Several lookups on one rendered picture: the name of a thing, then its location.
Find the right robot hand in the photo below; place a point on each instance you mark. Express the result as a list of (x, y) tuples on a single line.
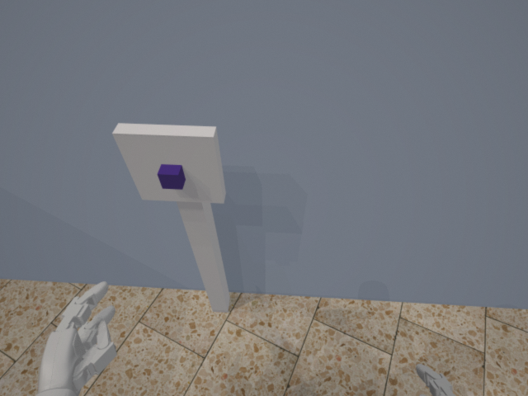
[(438, 384)]

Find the panel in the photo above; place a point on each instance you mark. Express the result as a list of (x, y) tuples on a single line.
[(144, 148)]

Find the left robot hand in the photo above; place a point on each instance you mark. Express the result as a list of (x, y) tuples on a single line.
[(71, 356)]

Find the button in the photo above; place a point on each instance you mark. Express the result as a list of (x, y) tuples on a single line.
[(171, 176)]

